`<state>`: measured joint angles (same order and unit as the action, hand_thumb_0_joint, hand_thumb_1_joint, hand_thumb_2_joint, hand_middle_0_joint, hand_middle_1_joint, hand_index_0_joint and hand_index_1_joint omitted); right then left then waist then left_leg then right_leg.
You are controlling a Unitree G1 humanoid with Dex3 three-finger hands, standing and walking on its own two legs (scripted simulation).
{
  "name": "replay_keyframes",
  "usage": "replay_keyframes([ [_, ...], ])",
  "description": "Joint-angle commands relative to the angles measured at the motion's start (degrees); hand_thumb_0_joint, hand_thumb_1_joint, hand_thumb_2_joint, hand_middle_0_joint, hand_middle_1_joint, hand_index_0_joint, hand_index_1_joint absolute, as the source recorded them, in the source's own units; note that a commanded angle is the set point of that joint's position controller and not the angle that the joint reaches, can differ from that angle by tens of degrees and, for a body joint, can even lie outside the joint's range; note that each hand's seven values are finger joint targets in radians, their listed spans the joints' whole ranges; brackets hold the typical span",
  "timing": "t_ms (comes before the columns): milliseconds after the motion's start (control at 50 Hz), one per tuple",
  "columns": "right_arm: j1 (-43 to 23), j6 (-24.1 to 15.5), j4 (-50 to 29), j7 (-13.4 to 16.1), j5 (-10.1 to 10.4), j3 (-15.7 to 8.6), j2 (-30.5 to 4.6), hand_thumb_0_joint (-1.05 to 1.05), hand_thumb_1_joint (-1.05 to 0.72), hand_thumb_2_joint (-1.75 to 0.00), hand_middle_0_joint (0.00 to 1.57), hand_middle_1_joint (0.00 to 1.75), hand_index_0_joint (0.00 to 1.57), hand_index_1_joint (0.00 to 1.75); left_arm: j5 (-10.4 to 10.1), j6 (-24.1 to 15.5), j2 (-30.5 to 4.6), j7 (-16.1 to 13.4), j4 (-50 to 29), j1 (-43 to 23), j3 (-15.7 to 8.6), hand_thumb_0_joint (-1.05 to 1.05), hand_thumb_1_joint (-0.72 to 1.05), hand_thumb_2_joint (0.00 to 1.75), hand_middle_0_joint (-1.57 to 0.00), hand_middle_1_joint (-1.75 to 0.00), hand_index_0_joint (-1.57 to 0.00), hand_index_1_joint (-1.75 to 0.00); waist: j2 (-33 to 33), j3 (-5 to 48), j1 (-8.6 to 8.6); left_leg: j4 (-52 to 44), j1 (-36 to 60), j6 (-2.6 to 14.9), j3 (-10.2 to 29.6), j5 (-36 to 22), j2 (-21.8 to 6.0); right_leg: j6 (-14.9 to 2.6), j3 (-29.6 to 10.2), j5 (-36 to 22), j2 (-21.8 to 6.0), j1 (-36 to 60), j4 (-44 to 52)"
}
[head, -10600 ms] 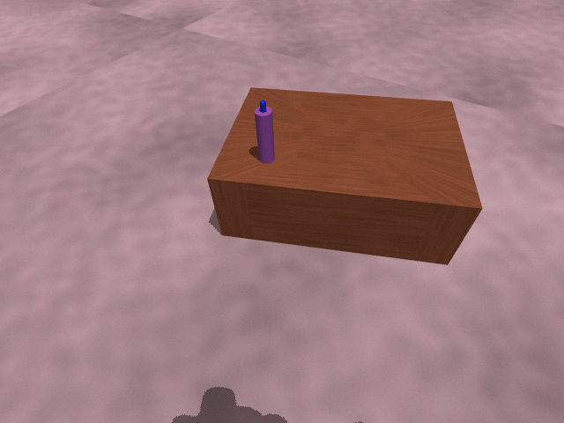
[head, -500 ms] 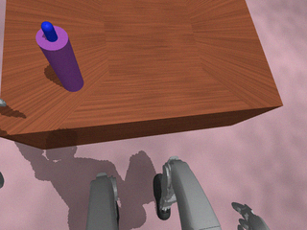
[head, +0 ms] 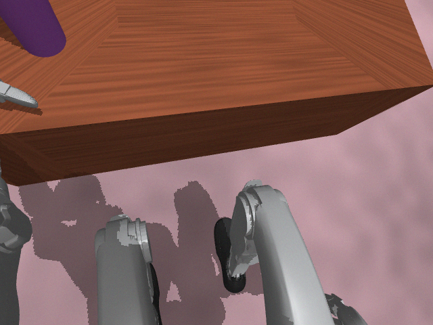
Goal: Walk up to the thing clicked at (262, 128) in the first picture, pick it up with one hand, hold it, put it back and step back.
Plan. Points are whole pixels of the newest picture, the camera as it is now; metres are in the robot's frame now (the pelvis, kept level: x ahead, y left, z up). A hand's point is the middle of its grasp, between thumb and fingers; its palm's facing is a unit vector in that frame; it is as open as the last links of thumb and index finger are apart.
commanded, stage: close in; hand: left
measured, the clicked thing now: out of the picture +0.62 +0.20 +0.08
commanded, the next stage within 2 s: close in 0.56 s
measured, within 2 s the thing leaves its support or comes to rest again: leaves its support in 1.80 s
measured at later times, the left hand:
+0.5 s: hand (5, 31) +0.57 +0.22 +0.03, palm faces +0.11 -0.99 +0.00, open 17.6 cm
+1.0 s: hand (11, 17) +0.58 +0.21 +0.04, palm faces +0.13 -0.99 +0.00, open 14.3 cm
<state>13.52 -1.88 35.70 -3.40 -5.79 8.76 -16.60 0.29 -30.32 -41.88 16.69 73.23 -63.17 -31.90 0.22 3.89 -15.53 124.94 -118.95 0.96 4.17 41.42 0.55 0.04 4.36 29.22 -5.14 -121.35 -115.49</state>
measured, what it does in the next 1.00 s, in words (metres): stands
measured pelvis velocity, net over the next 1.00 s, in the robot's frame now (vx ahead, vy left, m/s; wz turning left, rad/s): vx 0.01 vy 0.00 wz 0.03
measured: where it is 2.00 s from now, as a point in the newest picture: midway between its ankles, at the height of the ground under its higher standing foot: (192, 290)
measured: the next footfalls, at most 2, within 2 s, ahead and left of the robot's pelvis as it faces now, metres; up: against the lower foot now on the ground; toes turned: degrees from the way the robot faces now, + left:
none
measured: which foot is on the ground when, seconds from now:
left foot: down 0.00-1.00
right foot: down 0.00-1.00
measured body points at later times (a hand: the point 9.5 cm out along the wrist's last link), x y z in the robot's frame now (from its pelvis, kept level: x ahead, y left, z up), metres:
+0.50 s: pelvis +0.01 +0.01 +0.02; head +0.24 +0.06 +0.41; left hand +0.56 +0.27 +0.03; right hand +0.05 -0.27 -0.07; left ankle +0.07 +0.11 -0.37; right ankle +0.14 -0.13 -0.37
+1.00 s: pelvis +0.01 +0.00 +0.03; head +0.25 +0.05 +0.41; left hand +0.57 +0.26 +0.04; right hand +0.06 -0.27 -0.08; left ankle +0.07 +0.11 -0.37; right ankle +0.14 -0.13 -0.37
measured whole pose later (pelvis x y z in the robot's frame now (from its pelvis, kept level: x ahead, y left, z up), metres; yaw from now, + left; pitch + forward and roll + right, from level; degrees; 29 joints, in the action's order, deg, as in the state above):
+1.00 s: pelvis +0.01 +0.00 +0.03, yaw +1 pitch +38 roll -5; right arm 14.3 0.8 34.6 -3.1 -3.8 5.3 -16.9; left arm -0.3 -28.2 -33.8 7.9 71.4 -64.9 -25.3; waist -1.1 6.5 -14.0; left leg 119.5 -115.2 1.4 2.4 41.8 0.9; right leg 0.5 2.8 30.6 -5.3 -118.4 -111.6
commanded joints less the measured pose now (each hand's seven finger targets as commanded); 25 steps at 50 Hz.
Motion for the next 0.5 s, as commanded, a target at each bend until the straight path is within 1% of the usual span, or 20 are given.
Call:
replay_keyframes([
  [0, 13.84, 0.91, -0.83, 1.44, 0.73, -5.83, -14.50, 0.00, -0.90, -0.90, 0.20, 0.30, 0.20, 0.30, -0.76, -2.13, -16.40, -2.02, -16.82, -26.80, 1.40, 0.00, -0.61, 0.00, -0.06, -0.07, -0.07, -0.05, -21.34, 48.75, 0.58, -20.58, 27.16, -0.12, -0.90, -8.68, 0.70, -2.20, -0.21, -3.51, 2.36, 30.40, 10.26],
  [20, 13.64, 1.15, -0.81, 1.56, 1.04, -5.84, -14.24, 0.00, -0.90, -0.90, 0.20, 0.30, 0.20, 0.30, -1.01, -1.55, -14.91, -2.28, -16.57, -27.02, 2.42, 0.00, -0.60, 0.00, -0.05, -0.06, -0.07, -0.04, -20.33, 46.60, 0.17, -20.73, 25.34, 0.16, -0.69, -7.06, 0.76, -2.15, -0.17, -2.32, 2.29, 29.71, 10.63],
  [60, 13.63, 1.33, -1.05, 1.85, 1.45, -5.89, -14.10, 0.00, -0.90, -0.89, 0.20, 0.30, 0.20, 0.30, -1.32, 0.04, -13.79, -3.12, -14.16, -23.11, 2.19, 0.00, -0.59, 0.00, -0.05, -0.06, -0.07, -0.04, -16.75, 44.47, 0.46, -20.26, 23.24, 0.52, -0.89, -6.97, 0.83, -1.93, -0.22, -2.22, 2.28, 30.07, 11.55],
  [80, 13.46, 1.47, -1.39, 1.90, 1.68, -5.80, -13.52, 0.00, -0.90, -0.89, 0.20, 0.30, 0.20, 0.30, -1.46, 0.24, -12.11, -3.36, -15.33, -24.43, 4.07, 0.00, -0.58, 0.00, -0.05, -0.06, -0.07, -0.03, -16.02, 42.66, 0.05, -20.56, 21.06, 0.79, -1.23, -4.90, 0.79, -1.88, -0.40, -0.37, 2.37, 30.04, 12.18],
  [100, 13.74, 1.62, -1.10, 1.96, 1.79, -6.00, -13.74, 0.00, -0.90, -0.89, 0.20, 0.30, 0.20, 0.30, -1.66, 0.65, -12.38, -3.90, -13.23, -22.49, 2.60, 0.00, -0.59, 0.00, -0.06, -0.07, -0.08, -0.04, -15.03, 41.33, 0.60, -20.62, 20.43, 0.83, -1.08, -4.97, 0.86, -1.93, -0.41, -0.38, 2.38, 29.48, 12.25],
  [140, 13.33, 1.73, -1.22, 1.77, 1.99, -5.69, -13.47, 0.00, -0.90, -0.89, 0.20, 0.30, 0.20, 0.30, -1.97, 1.20, -9.75, -4.57, -11.84, -21.24, 3.63, 0.00, -0.60, 0.00, -0.05, -0.06, -0.08, -0.02, -14.37, 38.07, 0.24, -21.04, 19.78, 0.65, -0.24, -5.52, 0.75, -2.07, 0.13, -0.79, 2.27, 27.20, 11.70],
  [160, 13.22, 1.77, -1.43, 1.82, 2.02, -5.99, -13.23, 0.00, -0.91, -0.90, 0.20, 0.30, 0.20, 0.30, -1.84, 1.11, -9.25, -4.78, -12.60, -22.17, 4.27, 0.00, -0.60, 0.00, -0.06, -0.07, -0.09, -0.03, -12.82, 38.51, -0.26, -20.53, 18.61, 1.01, -0.64, -4.65, 0.76, -1.92, -0.05, -0.21, 2.54, 28.14, 12.42],
  [180, 12.96, 1.73, -1.79, 1.77, 2.20, -6.11, -12.95, 0.00, -0.90, -0.89, 0.20, 0.30, 0.20, 0.30, -2.05, 0.97, -7.33, -4.80, -12.00, -21.54, 5.18, 0.00, -0.58, 0.00, -0.05, -0.06, -0.08, -0.03, -12.22, 37.73, -0.34, -21.06, 19.22, 1.00, -0.45, -4.04, 0.74, -1.92, -0.10, 0.30, 2.42, 26.98, 12.91],
  [220, 12.56, 1.66, -1.93, 1.72, 2.23, -6.24, -13.14, 0.00, -0.90, -0.89, 0.20, 0.30, 0.20, 0.30, -1.94, 0.68, -7.76, -5.37, -11.57, -20.73, 4.86, 0.00, -0.58, 0.00, -0.05, -0.06, -0.08, -0.02, -12.50, 35.09, 0.30, -22.28, 18.25, 1.04, -0.14, -1.98, 0.77, -1.90, -0.04, 1.86, 2.29, 25.87, 13.31],
  [240, 13.23, 1.60, -1.50, 1.68, 2.14, -6.32, -13.06, 0.00, -0.90, -0.89, 0.20, 0.30, 0.20, 0.30, -1.33, 0.39, -8.91, -5.68, -12.42, -21.38, 4.84, 0.00, -0.60, 0.00, -0.06, -0.07, -0.09, -0.03, -13.00, 36.69, 0.23, -22.16, 18.86, 1.03, -0.48, -2.40, 0.74, -1.89, -0.17, 1.56, 2.43, 27.07, 13.38],
  [260, 12.80, 1.61, -1.94, 1.65, 2.22, -6.47, -13.07, 0.00, -0.91, -0.89, 0.20, 0.30, 0.20, 0.30, -1.43, 0.05, -7.45, -5.75, -13.05, -22.17, 5.58, 0.00, -0.58, 0.00, -0.05, -0.06, -0.09, -0.02, -13.84, 37.42, 0.48, -22.51, 21.16, 0.70, 0.05, -3.92, 0.65, -2.08, -0.16, 0.24, 2.21, 25.74, 12.91],
  [280, 13.59, 1.66, -1.44, 1.60, 2.10, -6.55, -13.11, 0.00, -0.90, -0.89, 0.20, 0.30, 0.20, 0.30, -1.69, -0.16, -7.65, -5.90, -13.93, -22.41, 5.13, 0.00, -0.59, 0.00, -0.06, -0.06, -0.10, -0.02, -14.60, 39.93, 0.39, -22.01, 22.47, 0.52, -0.17, -6.43, 0.72, -2.21, -0.17, -1.61, 2.34, 27.03, 12.43],
  [300, 13.49, 1.65, -1.82, 1.63, 2.18, -6.89, -13.06, 0.00, -0.91, -0.89, 0.20, 0.30, 0.20, 0.30, -2.05, -0.32, -6.24, -6.03, -14.70, -23.10, 5.81, 0.00, -0.59, 0.00, -0.07, -0.07, -0.10, -0.04, -14.69, 41.32, 0.53, -22.02, 23.84, 0.43, -0.26, -7.46, 0.73, -2.24, -0.32, -2.47, 2.29, 27.50, 12.45],
  [320, 13.63, 1.55, -2.08, 1.64, 2.34, -6.94, -13.02, 0.00, -0.91, -0.89, 0.20, 0.30, 0.20, 0.30, -2.10, -0.24, -4.61, -6.17, -14.52, -23.27, 6.73, 0.00, -0.60, 0.00, -0.07, -0.08, -0.10, -0.04, -15.88, 41.18, 0.37, -22.70, 26.11, -0.03, 0.44, -9.53, 0.54, -2.52, -0.13, -3.78, 2.14, 25.87, 11.92],
  [360, 13.44, 1.49, -2.16, 1.58, 2.26, -7.14, -13.28, 0.00, -0.91, -0.90, 0.20, 0.30, 0.20, 0.30, -1.83, -0.47, -5.00, -6.93, -14.41, -22.83, 6.07, 0.00, -0.59, 0.00, -0.08, -0.08, -0.11, -0.05, -16.81, 41.33, 0.92, -23.27, 28.08, -0.45, 0.95, -11.73, 0.44, -2.66, -0.04, -5.21, 2.00, 25.18, 11.70],
  [380, 14.04, 1.59, -1.49, 1.52, 2.10, -7.31, -13.21, 0.00, -0.91, -0.90, 0.20, 0.30, 0.20, 0.30, -1.32, -0.78, -5.32, -7.24, -15.87, -24.30, 6.49, 0.00, -0.60, 0.01, -0.08, -0.08, -0.10, -0.05, -18.08, 42.13, 0.82, -23.28, 29.25, -0.63, 1.08, -12.31, 0.33, -2.77, -0.05, -5.43, 2.03, 24.69, 11.46],
  [420, 14.33, 1.73, -0.89, 1.32, 1.97, -7.54, -13.22, 0.00, -0.91, -0.90, 0.20, 0.30, 0.20, 0.30, -1.37, -1.18, -3.50, -7.36, -16.61, -24.70, 7.24, 0.00, -0.58, 0.00, -0.08, -0.07, -0.10, -0.04, -19.64, 42.59, 0.75, -24.00, 32.49, -1.15, 1.91, -14.03, 0.10, -2.95, 0.00, -5.87, 1.87, 23.40, 11.11],
  [440, 14.48, 1.79, -0.56, 1.17, 1.75, -7.36, -13.15, 0.00, -0.92, -0.90, 0.20, 0.30, 0.20, 0.30, -1.49, -1.33, -2.84, -7.41, -16.96, -25.19, 7.36, 0.00, -0.58, 0.00, -0.08, -0.07, -0.10, -0.04, -20.10, 42.93, 0.50, -23.60, 33.76, -1.41, 2.19, -16.66, 0.03, -3.01, 0.14, -7.24, 1.84, 23.02, 10.79],
  [460, 14.26, 1.74, -1.22, 1.19, 1.92, -7.76, -13.07, 0.00, -0.91, -0.90, 0.20, 0.30, 0.20, 0.30, -1.37, -1.33, -3.09, -7.84, -16.98, -25.17, 7.43, 0.00, -0.58, 0.00, -0.08, -0.06, -0.10, -0.04, -18.38, 43.66, 0.58, -23.32, 31.62, -0.86, 1.17, -15.05, 0.40, -2.90, -0.14, -6.77, 1.93, 25.30, 11.44],
  [480, 14.58, 1.86, -0.60, 1.20, 1.83, -7.59, -12.86, 0.00, -0.92, -0.90, 0.20, 0.30, 0.20, 0.30, -1.34, -1.38, -3.92, -8.35, -16.94, -24.98, 6.60, 0.00, -0.60, 0.00, -0.08, -0.07, -0.10, -0.05, -17.45, 43.66, 0.85, -22.80, 30.51, -0.61, 0.58, -15.17, 0.54, -2.76, -0.40, -7.23, 1.89, 26.71, 11.71],
])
